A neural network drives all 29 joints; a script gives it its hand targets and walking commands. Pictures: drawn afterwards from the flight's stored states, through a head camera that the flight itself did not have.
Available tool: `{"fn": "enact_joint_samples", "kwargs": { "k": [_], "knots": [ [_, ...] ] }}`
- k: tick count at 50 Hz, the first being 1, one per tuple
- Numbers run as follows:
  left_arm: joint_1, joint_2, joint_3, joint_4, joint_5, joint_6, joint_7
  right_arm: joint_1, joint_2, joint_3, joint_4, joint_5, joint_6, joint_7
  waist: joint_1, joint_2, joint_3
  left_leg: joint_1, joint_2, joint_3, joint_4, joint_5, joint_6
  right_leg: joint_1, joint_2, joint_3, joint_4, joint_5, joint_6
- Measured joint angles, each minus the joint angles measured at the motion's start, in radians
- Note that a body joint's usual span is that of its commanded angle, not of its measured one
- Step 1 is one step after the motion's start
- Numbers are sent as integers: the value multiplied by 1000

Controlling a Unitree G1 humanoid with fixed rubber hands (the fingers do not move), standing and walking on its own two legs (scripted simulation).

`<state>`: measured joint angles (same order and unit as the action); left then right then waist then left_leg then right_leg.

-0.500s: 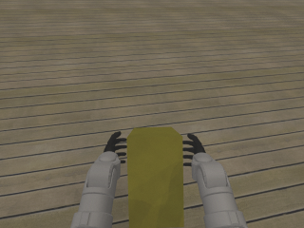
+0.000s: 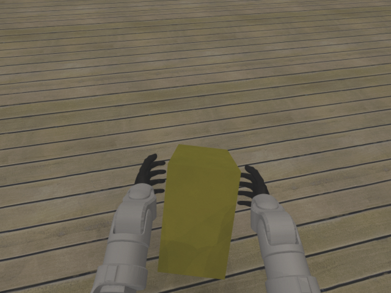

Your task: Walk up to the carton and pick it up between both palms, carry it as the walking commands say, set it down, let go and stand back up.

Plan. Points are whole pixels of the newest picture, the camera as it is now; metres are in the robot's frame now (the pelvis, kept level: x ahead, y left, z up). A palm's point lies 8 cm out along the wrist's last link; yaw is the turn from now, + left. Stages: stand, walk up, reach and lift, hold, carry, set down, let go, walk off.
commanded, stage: carry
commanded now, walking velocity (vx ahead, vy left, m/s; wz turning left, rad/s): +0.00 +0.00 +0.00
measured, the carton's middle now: (198, 201) +0.35 +0.00 -0.10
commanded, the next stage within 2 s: none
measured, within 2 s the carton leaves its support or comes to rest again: neither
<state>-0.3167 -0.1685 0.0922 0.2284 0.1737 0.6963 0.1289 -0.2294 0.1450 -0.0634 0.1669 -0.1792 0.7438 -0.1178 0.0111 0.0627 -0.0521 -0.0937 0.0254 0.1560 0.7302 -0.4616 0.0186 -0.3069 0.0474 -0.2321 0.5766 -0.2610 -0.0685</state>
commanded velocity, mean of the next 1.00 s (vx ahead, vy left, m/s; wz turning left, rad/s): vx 0.00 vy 0.00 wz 0.00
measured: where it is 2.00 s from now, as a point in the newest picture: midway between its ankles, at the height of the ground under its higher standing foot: (174, 214)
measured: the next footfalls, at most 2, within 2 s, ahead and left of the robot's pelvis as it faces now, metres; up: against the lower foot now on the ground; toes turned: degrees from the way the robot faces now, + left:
left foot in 0.16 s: +0.07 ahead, +0.12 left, +0.00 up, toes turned +1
right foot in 0.48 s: +0.20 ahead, -0.04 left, +0.00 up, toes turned -9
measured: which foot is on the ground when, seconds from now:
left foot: down 0.00-0.00, up 0.02-0.14, down 0.16-0.50, up 0.52-0.64, down 0.66-0.94, up 0.96-1.00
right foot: down 0.00-0.18, up 0.20-0.46, down 0.48-0.70, up 0.72-0.86, down 0.88-1.00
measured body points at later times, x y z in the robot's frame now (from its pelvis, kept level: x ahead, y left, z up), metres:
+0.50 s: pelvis +0.19 +0.06 +0.00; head +0.20 +0.06 +0.45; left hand +0.52 +0.17 +0.03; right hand +0.50 -0.07 +0.01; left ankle +0.04 +0.12 -0.71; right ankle +0.16 -0.03 -0.72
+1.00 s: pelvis +0.38 +0.09 +0.01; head +0.40 +0.08 +0.46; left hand +0.71 +0.20 +0.03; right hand +0.69 -0.04 +0.02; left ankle +0.29 +0.17 -0.70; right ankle +0.26 -0.02 -0.71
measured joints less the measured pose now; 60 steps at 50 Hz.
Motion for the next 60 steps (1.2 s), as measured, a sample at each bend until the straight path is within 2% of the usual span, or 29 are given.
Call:
{"fn": "enact_joint_samples", "kwargs": {
  "k": [2, 4, 6, 8, 10, 12, 14, 19, 24, 26, 27, 29, 31, 33, 34, 36, 39, 42, 44, 46, 49, 51, 52, 53, 54, 57, 60],
  "knots": [
    [-1, 0, -26, 18, 0, 1, -5, 20, -4, -17, 0, 10, -4, -3, 13, -28, -8, -140, -19, -66, 283, -30, -39, 19, -14, 2, 21, -115, 5],
    [22, 7, -35, 12, 14, 13, -2, 27, -5, -9, 20, 23, 0, 2, 24, -61, -11, -242, -29, -130, 385, -106, -28, 45, -22, 19, 29, -156, 16],
    [46, 13, -29, -11, 11, 31, 3, 24, -5, 5, 28, 42, 16, 6, 27, -88, 1, -287, -8, -163, 237, -98, -13, 76, -35, 40, 36, -171, 31],
    [60, 16, -27, -82, -21, 64, 13, 20, -3, 12, -23, 68, 46, -4, 16, -107, 41, -274, 10, -147, 19, 51, -5, 95, -65, 51, 97, -192, 46],
    [60, 17, -20, -62, -3, 38, 1, -3, 2, 11, 20, 32, 20, 8, 15, -116, 39, -238, -14, -107, 0, 30, 24, 59, -95, 97, 205, -209, 54],
    [56, 16, -24, -30, 12, 26, -4, -21, 6, -2, 68, 0, 6, 8, 8, -74, 23, -207, -11, -97, -27, 7, 47, 27, -71, 147, 263, -257, 55],
    [56, 17, -31, -66, -10, 49, 8, -9, 3, 4, 21, 28, 27, -10, 6, -36, 26, -168, -8, -90, -77, 6, 59, 4, -54, 171, 269, -259, 54],
    [9, 4, 14, -27, 26, 7, 9, -26, 6, 23, 25, 12, 11, -7, 2, 12, 28, -74, -11, -70, -174, -2, 69, -50, -28, 149, 200, -181, 48],
    [11, 4, 17, -11, 17, -9, 6, -17, 4, 27, 4, 8, 25, -7, -5, 17, 8, 0, -34, -71, -146, -75, 67, -34, -7, 84, 62, -15, 18],
    [8, 3, 2, 33, 18, -18, -7, -6, 1, 7, 23, 1, 19, -8, -7, 19, -21, -67, -28, -83, 25, -43, 34, 5, -14, 68, 49, -89, 20],
    [3, 2, -1, 54, 25, -15, -12, -4, 1, -2, 40, -3, 18, -9, -1, -3, -31, -117, -40, -93, 132, -38, 9, 21, -28, 69, 48, -123, 17],
    [8, 3, 2, 70, 41, -2, -13, -3, 1, 4, 74, 2, 20, -9, 5, -57, -44, -188, -54, -105, 212, -83, 0, 61, -56, 78, 32, -155, 19],
    [18, 6, 9, 64, 49, 10, -14, -10, 1, 13, 93, 7, 26, -5, 3, -93, -40, -224, -39, -103, 100, -62, 0, 104, -74, 81, 10, -155, 29],
    [8, 3, 15, 59, 56, 19, -14, -37, 7, 0, 109, -6, 29, -4, -4, -95, -18, -231, -16, -95, -100, 120, -5, 135, -80, 74, 22, -151, 42],
    [1, 2, 18, 59, 61, 19, -12, -52, 12, -8, 120, -16, 26, -5, -2, -95, -8, -221, -14, -83, -117, 156, 1, 137, -87, 81, 54, -155, 50],
    [4, 3, 26, 49, 59, 13, -3, -68, 17, -5, 137, -21, 15, -9, 2, -94, -9, -198, -20, -56, -114, 111, 25, 103, -98, 114, 140, -176, 55],
    [6, 3, 32, 37, 52, 4, -4, -74, 18, -8, 133, -19, 5, -5, -2, -51, -16, -166, -12, -45, -148, 73, 43, 65, -76, 141, 165, -233, 55],
    [-14, -3, 38, 40, 47, -2, 0, -77, 19, -12, 108, -19, 10, -15, 4, -17, -7, -130, -10, -33, -184, 59, 43, 44, -70, 126, 103, -182, 48],
    [-21, -5, 43, 33, 43, -9, 3, -73, 18, -4, 79, -13, 16, -22, 3, -5, 1, -114, -16, -29, -180, 40, 43, 47, -71, 104, 29, -67, 42],
    [-18, -5, 39, 42, 38, -22, -1, -56, 13, 2, 62, -8, 14, -25, -4, 4, -10, -129, -19, -38, -132, 37, 37, 77, -77, 88, -3, -81, 49],
    [-16, -4, 29, 54, 35, -17, -6, -28, 6, 10, 44, 6, 24, -30, -3, -37, -29, -184, -30, -36, -33, 73, 0, 109, -103, 83, -17, -120, 46],
    [-12, -3, 21, 40, 32, -3, -7, -17, 3, 16, 26, 14, 34, -32, -18, -78, -26, -197, -38, -30, -91, 80, -6, 133, -126, 65, 4, -141, 48],
    [-8, -2, 17, 35, 32, -2, -9, -17, 3, 14, 22, 14, 35, -31, -25, -85, -23, -190, -32, -22, -144, 125, -2, 138, -129, 54, 34, -138, 53],
    [1, 1, 18, 34, 33, -4, -10, -22, 5, 15, 33, 11, 33, -28, -26, -90, -22, -164, -29, -16, -167, 111, 10, 124, -132, 58, 93, -124, 59],
    [12, 5, 21, 31, 32, -5, -8, -33, 7, 15, 48, 11, 33, -23, -27, -83, -24, -137, -21, -13, -183, 80, 22, 91, -129, 67, 179, -88, 59],
    [50, 15, 22, 5, 23, -3, 1, -59, 15, 14, 74, 13, 34, -10, -26, -24, -15, -70, 24, -1, -188, 9, 33, -5, -73, 117, 351, -203, 43],
    [46, 14, 26, 10, 22, -6, 1, -67, 17, 9, 77, 5, 29, -6, -23, -4, -1, -5, 29, 7, -215, -15, 24, -83, -49, 127, 290, -199, 35]
  ]
}}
